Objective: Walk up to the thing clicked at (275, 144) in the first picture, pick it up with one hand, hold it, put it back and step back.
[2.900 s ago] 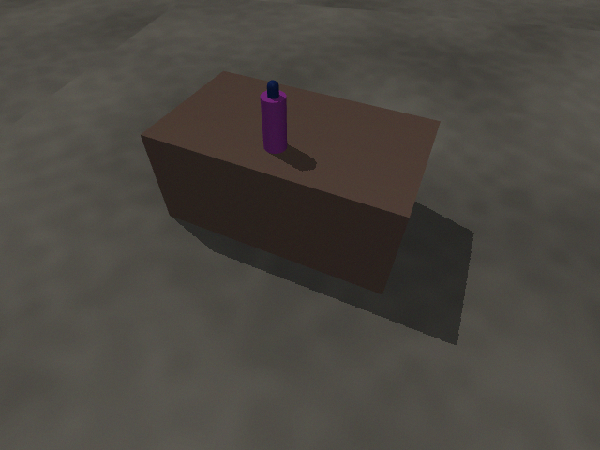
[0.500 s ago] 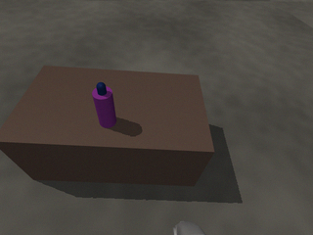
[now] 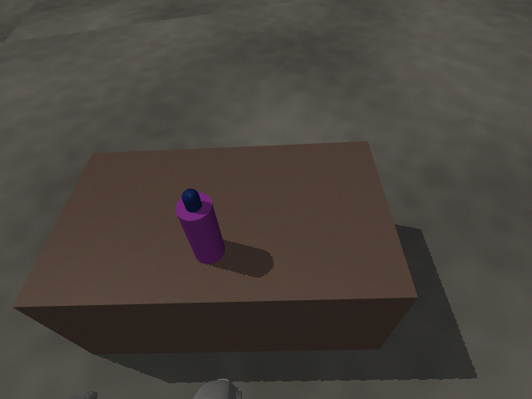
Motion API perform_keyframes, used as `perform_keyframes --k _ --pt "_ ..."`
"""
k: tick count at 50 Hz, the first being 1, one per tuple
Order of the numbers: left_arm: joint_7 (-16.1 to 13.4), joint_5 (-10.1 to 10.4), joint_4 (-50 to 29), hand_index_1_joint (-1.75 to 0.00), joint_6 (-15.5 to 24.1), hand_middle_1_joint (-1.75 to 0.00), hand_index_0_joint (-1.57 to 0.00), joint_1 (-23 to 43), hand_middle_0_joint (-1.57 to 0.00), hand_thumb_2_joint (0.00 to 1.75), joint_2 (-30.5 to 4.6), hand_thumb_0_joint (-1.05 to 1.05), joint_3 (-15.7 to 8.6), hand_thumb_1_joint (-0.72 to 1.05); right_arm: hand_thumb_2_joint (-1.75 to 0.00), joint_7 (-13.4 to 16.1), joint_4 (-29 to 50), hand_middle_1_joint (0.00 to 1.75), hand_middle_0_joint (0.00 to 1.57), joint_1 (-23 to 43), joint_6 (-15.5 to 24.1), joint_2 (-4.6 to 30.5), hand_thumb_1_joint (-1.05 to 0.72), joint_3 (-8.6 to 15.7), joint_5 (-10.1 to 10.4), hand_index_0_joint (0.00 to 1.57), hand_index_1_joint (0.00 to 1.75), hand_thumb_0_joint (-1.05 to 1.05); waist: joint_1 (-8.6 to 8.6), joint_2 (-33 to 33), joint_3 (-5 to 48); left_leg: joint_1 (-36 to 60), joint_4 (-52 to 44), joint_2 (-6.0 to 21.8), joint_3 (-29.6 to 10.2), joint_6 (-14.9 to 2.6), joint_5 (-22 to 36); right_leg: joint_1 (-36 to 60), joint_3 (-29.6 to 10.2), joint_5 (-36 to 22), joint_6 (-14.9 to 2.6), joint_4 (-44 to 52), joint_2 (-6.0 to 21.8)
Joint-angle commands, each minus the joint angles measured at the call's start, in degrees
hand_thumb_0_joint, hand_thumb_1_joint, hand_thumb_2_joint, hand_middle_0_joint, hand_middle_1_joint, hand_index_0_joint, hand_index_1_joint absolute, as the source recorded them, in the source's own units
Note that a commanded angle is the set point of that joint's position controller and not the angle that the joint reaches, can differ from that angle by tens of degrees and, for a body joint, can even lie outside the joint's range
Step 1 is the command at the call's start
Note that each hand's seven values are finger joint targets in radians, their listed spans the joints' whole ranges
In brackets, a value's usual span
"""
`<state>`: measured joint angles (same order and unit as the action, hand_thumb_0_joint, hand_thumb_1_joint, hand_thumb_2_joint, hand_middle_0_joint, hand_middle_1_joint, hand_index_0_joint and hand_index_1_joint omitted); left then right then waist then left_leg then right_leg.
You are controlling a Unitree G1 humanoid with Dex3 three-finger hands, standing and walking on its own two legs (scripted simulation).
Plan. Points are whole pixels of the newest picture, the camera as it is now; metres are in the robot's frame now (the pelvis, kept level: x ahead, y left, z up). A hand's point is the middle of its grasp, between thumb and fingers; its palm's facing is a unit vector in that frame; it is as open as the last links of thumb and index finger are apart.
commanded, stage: walk up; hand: left
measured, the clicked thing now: (200, 224) +0.53 +0.21 -0.18
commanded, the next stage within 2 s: stand in 1.94 s
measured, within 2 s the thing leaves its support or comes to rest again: neither
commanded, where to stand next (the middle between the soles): +0.07 +0.00 m, yaw +0 degrees
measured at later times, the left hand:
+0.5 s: hand out of the picture +0.09 +0.31 -0.17, palm faces -0.09 -0.92 -0.38, open 7.4 cm
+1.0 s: hand out of the picture +0.12 +0.25 -0.14, palm faces -0.06 -0.94 -0.34, open 7.4 cm
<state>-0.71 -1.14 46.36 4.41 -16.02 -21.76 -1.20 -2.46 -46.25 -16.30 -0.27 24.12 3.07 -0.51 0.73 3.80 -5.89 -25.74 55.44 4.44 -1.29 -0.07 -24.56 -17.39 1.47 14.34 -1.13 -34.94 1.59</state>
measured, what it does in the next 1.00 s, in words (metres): steps on the spot: left foot, then right foot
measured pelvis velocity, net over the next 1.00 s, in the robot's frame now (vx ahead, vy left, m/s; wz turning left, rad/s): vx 0.02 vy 0.00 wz -0.04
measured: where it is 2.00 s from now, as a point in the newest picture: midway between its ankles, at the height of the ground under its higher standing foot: outside the picture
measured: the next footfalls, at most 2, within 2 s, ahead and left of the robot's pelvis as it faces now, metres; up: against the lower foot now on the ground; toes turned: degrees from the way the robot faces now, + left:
left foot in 0.10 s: +0.09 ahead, +0.15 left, +0.00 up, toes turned -2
right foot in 0.48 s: +0.04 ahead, -0.11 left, +0.00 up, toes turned -3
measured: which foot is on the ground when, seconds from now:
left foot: up 0.00-0.08, down 0.10-1.00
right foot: down 0.00-0.14, up 0.16-0.46, down 0.48-1.00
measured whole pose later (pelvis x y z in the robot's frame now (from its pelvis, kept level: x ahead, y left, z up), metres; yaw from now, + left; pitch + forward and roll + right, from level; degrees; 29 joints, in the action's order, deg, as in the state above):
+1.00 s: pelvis +0.02 +0.00 +0.00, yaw -2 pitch -2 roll +1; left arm 1.1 -1.0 58.1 0.0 -7.7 -19.9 -1.3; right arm 0.0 -59.9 -10.4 2.5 22.4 1.0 -0.7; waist -0.5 0.0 -3.0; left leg -15.6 33.2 1.8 -0.4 2.1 -15.1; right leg -12.2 1.1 21.2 -0.2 -35.7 1.4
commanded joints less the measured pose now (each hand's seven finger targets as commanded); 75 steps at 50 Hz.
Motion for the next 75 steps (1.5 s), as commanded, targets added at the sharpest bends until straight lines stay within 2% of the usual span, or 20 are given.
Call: perform_keyframes --k 1,5,7,8,9,12,18,23,24,25,26,27,30,33,35,37,42,44,48,75 --pt "-0.3 -0.5 -2.9 -0.30 -0.7 -0.30 -0.20 2.7 -0.20 0.90 -14.4 0.00 -4.3 0.90 -0.90 1.7 -0.7 0.30 0.20 -4.4 1.9 7.9 -0.90 2.7 0.7 0.20 0.30 0.00 -0.35 -16.4 4.2 8.6 -11.7 -1.4 4.9 1.46 8.0 -5.8 -5.2 -12.2 -10.14 7.6 7.6" --pt "0.4 0.6 -3.8 -0.30 -3.9 -0.30 -0.20 5.2 -0.20 0.90 -12.3 0.00 -3.7 0.90 -0.90 3.8 -3.6 0.30 0.20 -7.4 3.5 10.4 -0.90 3.5 -0.2 0.20 0.30 0.00 -3.16 -9.2 6.2 17.1 -24.1 -3.7 5.9 0.44 20.2 -10.4 -4.5 -3.8 -5.74 -6.2 4.4" --pt "0.0 1.3 -3.1 -0.30 -5.4 -0.30 -0.20 1.5 -0.20 0.90 -9.2 0.00 -2.9 0.90 -0.90 4.3 -1.7 0.30 0.20 -4.4 4.4 18.6 -0.90 4.5 -1.0 0.20 0.30 0.00 -1.18 6.8 7.3 11.8 -36.2 19.5 -26.4 -8.88 16.4 -12.8 -5.3 18.6 -0.70 -20.9 -3.7" --pt "-0.7 0.9 -1.0 -0.30 -6.3 -0.30 -0.20 2.4 -0.20 0.90 -13.7 0.00 -4.2 0.90 -0.90 4.3 -0.9 0.30 0.20 0.3 4.2 21.2 -0.90 5.3 -0.2 0.20 0.30 0.00 -1.70 7.2 6.1 7.0 -37.6 23.1 -31.5 -15.07 8.3 -10.3 -9.0 20.1 -0.73 -26.8 -0.9" --pt "-0.5 0.6 0.1 -0.30 -6.4 -0.30 -0.20 2.8 -0.20 0.90 -15.1 0.00 -4.5 0.90 -0.90 4.6 -0.5 0.30 0.20 3.5 4.1 19.4 -0.90 5.1 -0.4 0.20 0.30 0.00 -0.64 5.6 3.8 4.6 -36.8 21.7 -28.3 -15.76 7.0 -10.2 -9.1 18.1 -0.78 -28.5 1.0" --pt "0.6 1.2 2.2 -0.30 -6.4 -0.30 -0.20 0.4 -0.20 0.90 -13.7 0.00 -5.1 0.90 -0.90 5.1 -0.9 0.30 0.20 3.4 4.5 16.4 -0.90 3.9 -0.7 0.20 0.30 0.00 0.60 7.9 4.6 9.4 -31.8 12.2 -12.3 -9.61 15.3 -12.4 -8.5 13.9 -0.86 -27.6 -0.5" --pt "1.5 0.4 3.0 -0.30 -6.2 -0.30 -0.20 3.9 -0.20 0.90 -12.2 0.00 -5.0 0.90 -0.90 4.9 -1.4 0.30 0.20 0.8 4.0 16.5 -0.90 4.2 -1.3 0.20 0.30 0.00 -2.12 10.0 8.5 14.8 -28.9 12.0 -10.7 -11.17 16.3 -9.7 -3.3 16.7 0.65 -16.4 0.2" --pt "1.4 -0.3 7.2 -0.30 -5.1 -0.30 -0.20 -2.7 -0.20 0.90 -10.4 0.00 -5.2 0.90 -0.90 4.2 -0.3 0.30 0.20 5.7 2.7 15.4 -0.90 3.0 -0.7 0.20 0.30 0.00 1.77 7.3 9.1 6.3 -22.1 9.4 -5.7 -8.85 14.8 5.5 1.5 6.5 -0.72 5.0 -2.2" --pt "0.9 -1.0 7.7 -0.30 -4.4 -0.30 -0.20 -3.4 -0.20 0.90 -12.3 0.00 -5.9 0.90 -0.90 4.1 -0.5 0.30 0.20 5.3 2.4 12.6 -0.90 2.2 -0.2 0.20 0.30 0.00 2.67 1.9 9.7 3.7 -15.0 7.7 -3.6 -6.30 17.4 9.3 -3.0 4.9 -1.64 9.6 -0.2" --pt "0.6 -1.8 6.7 -0.30 -3.9 -0.30 -0.20 -2.4 -0.20 0.90 -16.8 0.00 -7.0 0.90 -0.90 4.3 0.4 0.30 0.20 5.0 2.2 8.8 -0.90 1.0 0.5 0.20 0.30 0.00 2.56 -11.5 7.5 -4.8 -4.9 2.0 0.7 -2.46 12.7 9.3 -20.8 3.6 -5.01 14.1 9.4" --pt "0.7 -1.4 4.6 -0.30 -3.9 -0.30 -0.20 3.1 -0.20 0.90 -20.0 0.00 -7.0 0.90 -0.90 5.2 0.4 0.30 0.20 8.4 2.1 8.7 -0.90 1.1 0.9 0.20 0.30 0.00 2.24 -15.5 4.2 -6.1 -4.5 -3.2 1.4 -1.22 -7.4 2.3 -28.3 4.7 -10.79 15.8 15.6" --pt "1.1 -1.6 3.2 -0.30 -4.2 -0.30 -0.20 7.5 -0.20 0.90 -21.0 0.00 -6.8 0.90 -0.90 5.6 -1.4 0.30 0.20 7.5 2.4 11.5 -0.90 2.1 0.5 0.20 0.30 0.00 1.05 -16.5 2.6 0.1 -1.9 -1.6 -0.3 -1.07 -10.1 -4.6 -28.6 3.7 -13.47 14.3 18.0" --pt "1.0 -0.9 2.4 -0.30 -4.0 -0.30 -0.20 10.1 -0.20 0.90 -14.0 0.00 -5.1 0.90 -0.90 4.7 -5.2 0.30 0.20 3.3 3.2 10.7 -0.90 1.7 1.0 0.20 0.30 0.00 -2.01 -13.7 1.7 3.1 -11.2 -3.0 3.2 -1.48 1.2 0.1 -11.1 -10.9 -8.28 7.2 8.4" --pt "1.0 0.2 3.4 -0.30 -3.7 -0.30 -0.20 9.0 -0.20 0.90 -13.5 0.00 -4.5 0.90 -0.90 4.4 -7.0 0.30 0.20 1.4 4.1 9.3 -0.90 0.9 0.8 0.20 0.30 0.00 -1.86 -14.9 6.7 13.1 -23.4 -3.2 4.4 -1.90 16.2 0.8 -8.0 -19.0 -5.70 1.0 6.6" --pt "1.2 0.8 2.7 -0.30 -3.9 -0.30 -0.20 8.5 -0.20 0.90 -10.6 0.00 -3.5 0.90 -0.90 4.7 -7.4 0.30 0.20 0.2 5.0 12.3 -0.90 1.6 -0.3 0.20 0.30 0.00 -2.20 -7.0 10.2 21.8 -28.9 4.0 -8.1 -5.03 21.6 -4.9 -6.6 -11.1 -2.58 -6.7 4.8" --pt "0.5 1.2 5.5 -0.30 -4.4 -0.30 -0.20 6.4 -0.20 0.90 -11.4 0.00 -4.1 0.90 -0.90 4.0 -7.2 0.30 0.20 3.6 4.9 17.9 -0.90 2.9 0.1 0.20 0.30 0.00 -0.25 2.0 8.4 14.8 -32.9 16.0 -24.1 -14.46 12.4 -3.5 -2.2 16.7 -0.90 -11.2 -0.2" --pt "0.7 0.1 7.5 -0.30 -2.4 -0.30 -0.20 6.0 -0.20 0.90 -15.4 0.00 -4.8 0.90 -0.90 3.4 -6.9 0.30 0.20 9.9 3.5 9.1 -0.90 -0.2 0.5 0.20 0.30 0.00 1.27 -6.8 3.5 0.6 -16.9 -3.5 1.6 -1.08 9.7 6.1 -19.3 5.3 -7.25 15.2 11.1" --pt "1.0 0.0 6.4 -0.30 -2.8 -0.30 -0.20 11.3 -0.20 0.90 -16.3 0.00 -4.7 0.90 -0.90 3.4 -9.1 0.30 0.20 7.0 3.3 9.4 -0.90 0.3 0.1 0.20 0.30 0.00 -1.31 -7.2 1.8 6.8 -18.7 -3.1 2.6 -0.93 0.2 -0.7 -18.6 9.1 -9.28 14.4 14.0" --pt "1.0 0.6 6.8 -0.30 -2.9 -0.30 -0.20 13.6 -0.20 0.90 -11.3 0.00 -3.3 0.90 -0.90 3.2 -10.9 0.30 0.20 5.9 4.5 10.3 -0.90 0.5 0.2 0.20 0.30 0.00 -1.36 -4.7 6.2 15.5 -28.5 3.3 -6.5 -3.64 25.3 1.1 -4.2 -5.9 -1.69 6.7 3.3" --pt "1.1 0.8 12.5 -0.30 -3.8 -0.30 -0.20 15.2 -0.20 0.90 -10.8 0.00 -3.0 0.90 -0.90 3.6 -13.7 0.30 0.20 12.3 3.4 9.6 -0.90 -0.6 -0.1 0.20 0.30 0.00 -0.31 -3.1 8.3 15.9 -32.3 1.9 -4.4 -2.36 26.2 11.6 -3.1 -6.3 -1.21 14.8 4.8"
